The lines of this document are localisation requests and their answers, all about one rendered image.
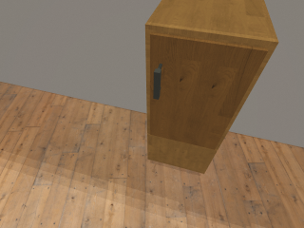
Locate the cupboard door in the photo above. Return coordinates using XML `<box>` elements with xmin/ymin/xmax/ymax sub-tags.
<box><xmin>150</xmin><ymin>31</ymin><xmax>268</xmax><ymax>150</ymax></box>

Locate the handle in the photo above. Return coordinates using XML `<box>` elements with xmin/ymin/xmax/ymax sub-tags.
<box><xmin>153</xmin><ymin>63</ymin><xmax>162</xmax><ymax>100</ymax></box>

